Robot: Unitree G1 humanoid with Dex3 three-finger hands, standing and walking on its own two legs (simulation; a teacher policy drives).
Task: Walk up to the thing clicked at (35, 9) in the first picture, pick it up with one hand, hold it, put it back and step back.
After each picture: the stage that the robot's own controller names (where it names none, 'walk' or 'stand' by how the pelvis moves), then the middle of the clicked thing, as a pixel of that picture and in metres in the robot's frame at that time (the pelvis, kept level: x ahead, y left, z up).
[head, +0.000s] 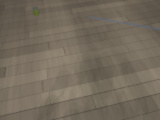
stand; (35, 11) +2.10 +0.62 -0.72
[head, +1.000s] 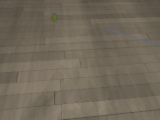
walk; (54, 17) +2.03 +0.28 -0.70
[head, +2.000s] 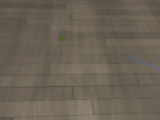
walk; (62, 36) +1.48 +0.14 -0.72
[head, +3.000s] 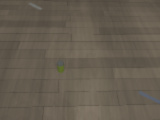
walk; (60, 66) +1.00 +0.18 -0.71
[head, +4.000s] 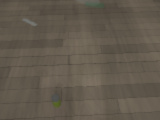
walk; (56, 100) +0.65 +0.21 -0.71
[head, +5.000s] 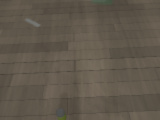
stand; (61, 115) +0.48 +0.20 -0.69
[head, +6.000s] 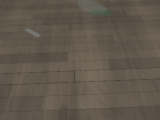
stand; out of the picture +0.44 +0.20 -0.73
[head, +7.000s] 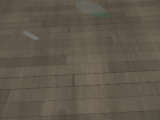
stand; out of the picture +0.40 +0.20 -0.73
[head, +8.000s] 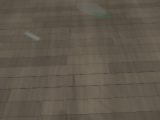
stand; out of the picture +0.41 +0.20 -0.73
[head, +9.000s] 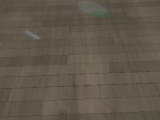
stand; out of the picture +0.40 +0.20 -0.73
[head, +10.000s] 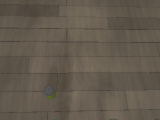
go down; (50, 92) +0.45 +0.19 -0.57
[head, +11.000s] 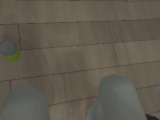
go down; (10, 51) +0.48 +0.26 -0.30
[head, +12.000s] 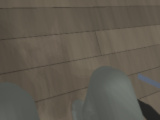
close in; out of the picture +0.47 +0.28 -0.26
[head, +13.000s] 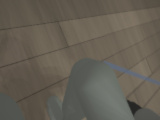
close; out of the picture +0.45 +0.31 -0.23
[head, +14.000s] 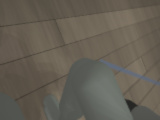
lift; out of the picture +0.43 +0.29 -0.23
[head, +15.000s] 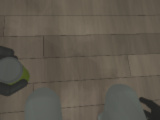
lift; (14, 73) +0.35 +0.23 -0.05
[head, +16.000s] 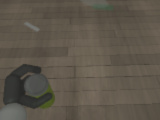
hold; (41, 92) +0.31 +0.15 +0.04
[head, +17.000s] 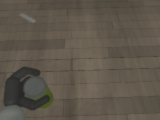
hold; (39, 93) +0.32 +0.16 +0.00
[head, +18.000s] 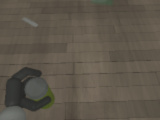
hold; (41, 94) +0.32 +0.16 +0.01
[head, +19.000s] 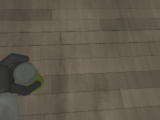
crouch; (30, 78) +0.38 +0.18 -0.05
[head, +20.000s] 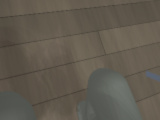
lower; out of the picture +0.49 +0.28 -0.11
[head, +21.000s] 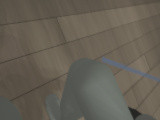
lower; out of the picture +0.43 +0.32 -0.23
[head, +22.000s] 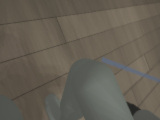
lower; out of the picture +0.43 +0.32 -0.23
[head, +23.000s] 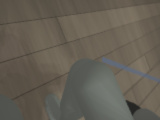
lower; out of the picture +0.43 +0.32 -0.23
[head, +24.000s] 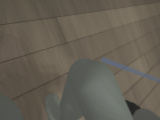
lower; out of the picture +0.43 +0.32 -0.23
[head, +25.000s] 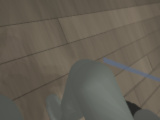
open; out of the picture +0.44 +0.32 -0.24
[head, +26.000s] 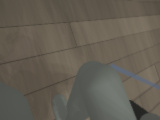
stand; out of the picture +0.44 +0.31 -0.24
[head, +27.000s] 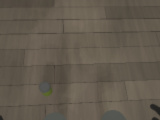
walk; (46, 89) +0.45 +0.21 -0.53
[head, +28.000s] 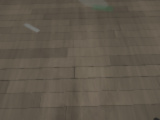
stand; out of the picture +0.42 +0.19 -0.67
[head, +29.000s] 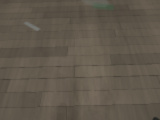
stand; out of the picture +0.41 +0.19 -0.67
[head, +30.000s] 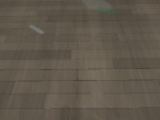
stand; out of the picture +0.41 +0.19 -0.71
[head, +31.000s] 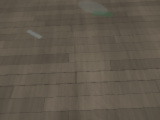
stand; out of the picture +0.42 +0.20 -0.73
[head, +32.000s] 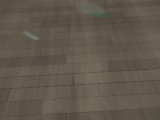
stand; out of the picture +0.40 +0.21 -0.73
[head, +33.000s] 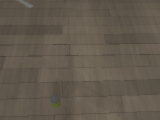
walk; (55, 101) +0.50 +0.17 -0.69
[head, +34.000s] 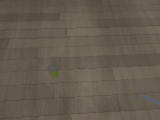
walk; (53, 71) +0.80 +0.24 -0.70
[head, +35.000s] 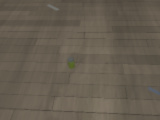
stand; (71, 62) +1.10 +0.16 -0.71
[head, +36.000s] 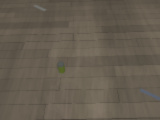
stand; (61, 67) +1.02 +0.21 -0.72
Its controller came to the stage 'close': yes
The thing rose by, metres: 0.72
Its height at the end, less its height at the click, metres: +0.00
